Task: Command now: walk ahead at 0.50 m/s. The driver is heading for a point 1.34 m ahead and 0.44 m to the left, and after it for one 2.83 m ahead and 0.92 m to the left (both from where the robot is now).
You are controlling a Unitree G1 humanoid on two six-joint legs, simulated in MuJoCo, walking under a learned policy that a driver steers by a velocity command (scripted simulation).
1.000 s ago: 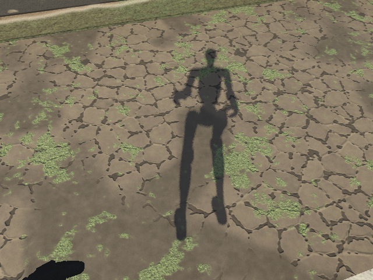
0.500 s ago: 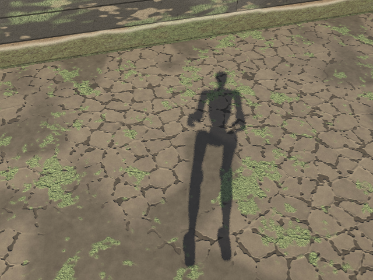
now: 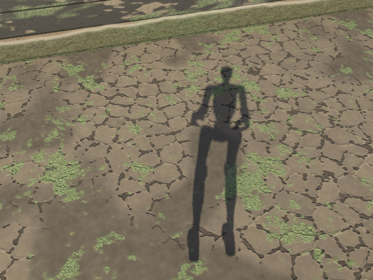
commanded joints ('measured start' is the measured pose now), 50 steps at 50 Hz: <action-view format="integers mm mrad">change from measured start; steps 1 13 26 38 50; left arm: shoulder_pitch -75 -95 -61 -54 -65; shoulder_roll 91 72 75 71 80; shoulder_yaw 21 15 22 19 16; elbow -91 -103 -82 -77 -83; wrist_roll -1 -1 10 6 3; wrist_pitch -22 -40 -19 -13 -25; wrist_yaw -3 -8 6 10 -1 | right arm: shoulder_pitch -48 -68 -13 -13 -30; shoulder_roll -56 -72 -89 -80 -55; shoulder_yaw -10 -21 -24 -20 -6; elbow -98 -103 -86 -78 -102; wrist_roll -5 9 9 4 -6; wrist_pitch -23 -24 -20 -17 -30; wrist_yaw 7 18 -7 -9 9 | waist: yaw -4 -6 0 1 -8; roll -34 12 37 9 -11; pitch -26 -11 -49 -47 -28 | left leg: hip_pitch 8 -2 78 49 8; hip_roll -3 18 36 15 0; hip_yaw -3 -66 -65 -41 -26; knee -80 -160 -113 -90 -104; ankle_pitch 240 186 460 399 259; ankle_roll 24 48 59 44 32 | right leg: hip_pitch -35 -5 -8 -1 -18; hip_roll -71 -41 -38 -48 -63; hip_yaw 92 40 -2 9 63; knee -179 -155 -95 -100 -164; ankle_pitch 280 204 359 393 262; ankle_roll -26 -2 -6 -17 -15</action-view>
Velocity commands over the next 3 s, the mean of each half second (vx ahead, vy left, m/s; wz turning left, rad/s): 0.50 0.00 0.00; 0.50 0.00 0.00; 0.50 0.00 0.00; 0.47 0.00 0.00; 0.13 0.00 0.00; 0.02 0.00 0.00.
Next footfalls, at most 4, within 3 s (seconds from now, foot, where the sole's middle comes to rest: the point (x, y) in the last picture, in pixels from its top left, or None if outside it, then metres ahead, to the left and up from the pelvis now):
none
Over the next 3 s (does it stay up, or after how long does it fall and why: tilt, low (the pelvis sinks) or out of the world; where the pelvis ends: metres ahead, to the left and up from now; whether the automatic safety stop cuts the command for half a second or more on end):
stays up -0.01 0.01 0.02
